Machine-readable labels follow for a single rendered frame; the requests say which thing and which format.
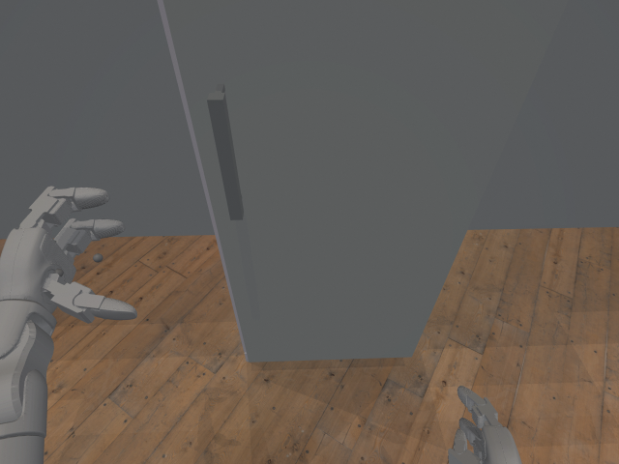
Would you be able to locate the handle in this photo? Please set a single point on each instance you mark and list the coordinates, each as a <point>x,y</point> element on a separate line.
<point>223,138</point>

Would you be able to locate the fridge door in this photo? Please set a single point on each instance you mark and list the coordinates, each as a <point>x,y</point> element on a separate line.
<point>365,133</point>

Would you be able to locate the left robot forearm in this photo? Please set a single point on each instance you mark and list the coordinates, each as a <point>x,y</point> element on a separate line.
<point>26,348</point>

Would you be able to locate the left robot hand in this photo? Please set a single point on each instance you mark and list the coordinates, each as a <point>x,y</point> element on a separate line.
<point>30,256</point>

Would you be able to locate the right robot hand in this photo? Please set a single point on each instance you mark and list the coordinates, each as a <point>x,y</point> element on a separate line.
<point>494,444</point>

